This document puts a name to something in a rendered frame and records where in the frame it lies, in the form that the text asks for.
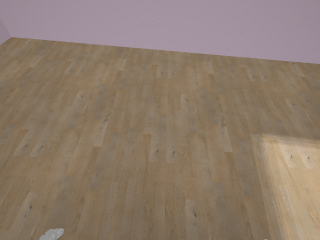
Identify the robot left hand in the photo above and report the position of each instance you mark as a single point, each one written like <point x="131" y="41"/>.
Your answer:
<point x="52" y="234"/>

